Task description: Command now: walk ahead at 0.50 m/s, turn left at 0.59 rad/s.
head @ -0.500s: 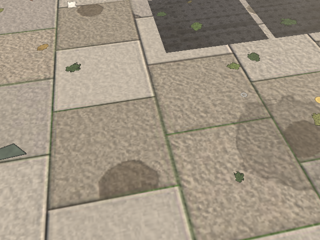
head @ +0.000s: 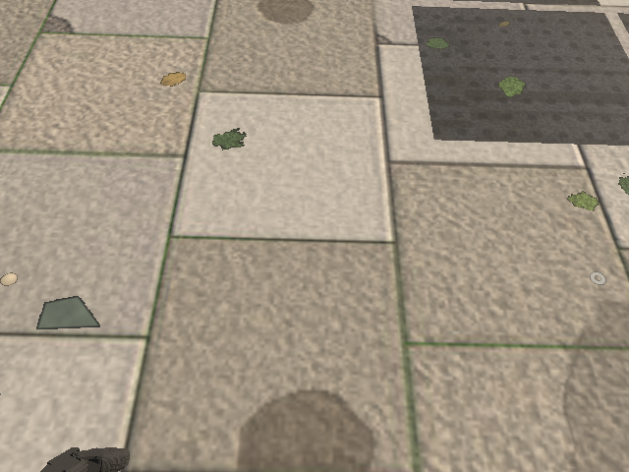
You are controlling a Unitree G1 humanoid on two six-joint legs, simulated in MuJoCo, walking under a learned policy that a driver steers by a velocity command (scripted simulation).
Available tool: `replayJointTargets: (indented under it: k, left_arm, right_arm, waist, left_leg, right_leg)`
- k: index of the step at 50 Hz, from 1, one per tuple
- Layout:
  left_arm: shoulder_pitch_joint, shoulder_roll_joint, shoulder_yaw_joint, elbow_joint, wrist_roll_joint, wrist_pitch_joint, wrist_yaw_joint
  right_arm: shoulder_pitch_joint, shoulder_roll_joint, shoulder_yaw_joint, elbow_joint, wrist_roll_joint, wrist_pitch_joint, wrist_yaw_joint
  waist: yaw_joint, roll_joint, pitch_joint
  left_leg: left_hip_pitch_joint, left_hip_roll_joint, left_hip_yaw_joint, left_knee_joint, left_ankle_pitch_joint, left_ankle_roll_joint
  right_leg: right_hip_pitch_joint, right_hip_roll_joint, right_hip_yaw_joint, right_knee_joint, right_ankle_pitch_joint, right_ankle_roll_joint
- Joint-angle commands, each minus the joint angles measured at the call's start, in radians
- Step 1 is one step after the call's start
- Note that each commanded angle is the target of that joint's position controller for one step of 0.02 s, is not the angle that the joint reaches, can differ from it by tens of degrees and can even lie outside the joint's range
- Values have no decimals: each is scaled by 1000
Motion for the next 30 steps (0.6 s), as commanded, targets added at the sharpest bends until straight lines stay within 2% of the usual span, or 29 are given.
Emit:
replayJointTargets:
  k: [1,3,6,8,9,10,11,12,13,14,15,16,18,21,24,28,30]
  left_arm:
    - [-59,37,3,-61,-7,-9,-9]
    - [-118,52,6,-76,-21,-17,-21]
    - [-132,93,27,-89,-29,-30,-34]
    - [-51,106,44,-71,-31,-38,-36]
    - [35,129,59,-56,-22,-41,-30]
    - [181,184,75,-49,-4,-45,-21]
    - [275,263,94,-8,11,-34,-25]
    - [282,179,80,-10,-14,-29,-30]
    - [255,120,63,-13,-21,-22,-26]
    - [213,102,53,-14,-12,-14,-25]
    - [180,82,46,-8,-8,-9,-26]
    - [161,66,38,-3,-2,-10,-26]
    - [156,56,35,19,-11,-16,-28]
    - [172,106,48,52,-22,-17,-24]
    - [189,139,54,76,-33,-7,-22]
    - [251,168,58,113,-50,7,-27]
    - [258,181,62,127,-55,16,-25]
  right_arm:
    - [-46,-165,-45,-73,11,-12,-15]
    - [-10,-174,-49,-64,15,-8,-16]
    - [18,-167,-48,-55,17,0,-19]
    - [-6,-152,-46,-65,14,5,-21]
    - [-7,-114,-35,-74,10,2,-20]
    - [-10,-49,-12,-96,0,-5,-17]
    - [126,-9,3,-121,24,-15,-18]
    - [122,-108,-13,-92,32,-17,-22]
    - [21,-150,-25,-100,25,-12,-22]
    - [-46,-140,-23,-114,11,-10,-22]
    - [-88,-125,-23,-129,1,-13,-19]
    - [-90,-105,-22,-132,4,-13,-13]
    - [-72,-73,-15,-122,8,-10,-6]
    - [-138,-41,4,-133,-4,-13,-1]
    - [-226,-19,19,-137,0,-23,11]
    - [-321,-45,13,-161,13,-28,25]
    - [-325,-60,7,-169,13,-31,30]
  waist:
    - [9,102,-56]
    - [-18,116,-51]
    - [-12,137,-49]
    - [42,163,-62]
    - [83,158,-110]
    - [145,49,-231]
    - [90,-301,-339]
    - [118,-227,-284]
    - [145,-129,-168]
    - [132,-60,-102]
    - [114,-52,-48]
    - [86,-71,-26]
    - [59,-96,-30]
    - [62,-69,-27]
    - [93,-65,-22]
    - [126,-72,-2]
    - [111,-77,5]
  left_leg:
    - [-64,194,-167,-120,153,155]
    - [-43,208,-208,-100,92,150]
    - [23,236,-305,-20,23,130]
    - [31,219,-339,60,27,99]
    - [-1,174,-312,160,60,63]
    - [-114,112,-223,434,-39,18]
    - [-446,-4,-86,749,-395,-48]
    - [-577,66,-106,896,-371,-67]
    - [-608,96,-96,941,-272,-72]
    - [-580,121,-67,926,-204,-74]
    - [-561,140,-66,877,-160,-72]
    - [-511,161,-64,834,-135,-69]
    - [-460,172,-32,752,-131,-73]
    - [-452,195,13,575,-55,-86]
    - [-366,187,53,366,87,-88]
    - [-297,159,76,212,124,-74]
    - [-257,146,87,156,86,-46]
  right_leg:
    - [144,57,-29,-215,183,10]
    - [184,87,-27,-305,210,8]
    - [237,110,-3,-399,136,-18]
    - [353,121,-18,-457,88,-54]
    - [494,93,-8,-472,80,-86]
    - [731,-82,155,-469,39,-158]
    - [1014,-303,624,-576,-175,-330]
    - [998,-312,740,-630,-410,-337]
    - [900,-263,590,-639,-403,-298]
    - [785,-214,462,-646,-282,-274]
    - [694,-173,373,-663,-175,-270]
    - [625,-142,303,-685,-95,-262]
    - [578,-115,219,-715,6,-269]
    - [568,-121,136,-745,141,-286]
    - [544,-94,47,-753,152,-264]
    - [592,-125,40,-733,124,-245]
    - [627,-148,44,-699,150,-230]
